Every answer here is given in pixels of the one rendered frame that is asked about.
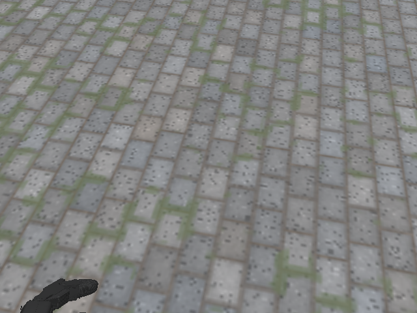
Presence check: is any left robot hand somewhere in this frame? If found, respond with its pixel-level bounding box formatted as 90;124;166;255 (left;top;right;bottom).
20;278;98;313

